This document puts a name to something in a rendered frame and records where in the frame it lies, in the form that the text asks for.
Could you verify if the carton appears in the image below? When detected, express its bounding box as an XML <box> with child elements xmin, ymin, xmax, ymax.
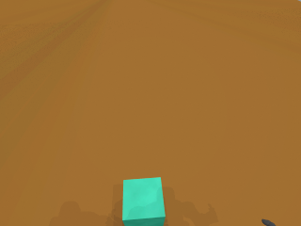
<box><xmin>122</xmin><ymin>177</ymin><xmax>166</xmax><ymax>226</ymax></box>

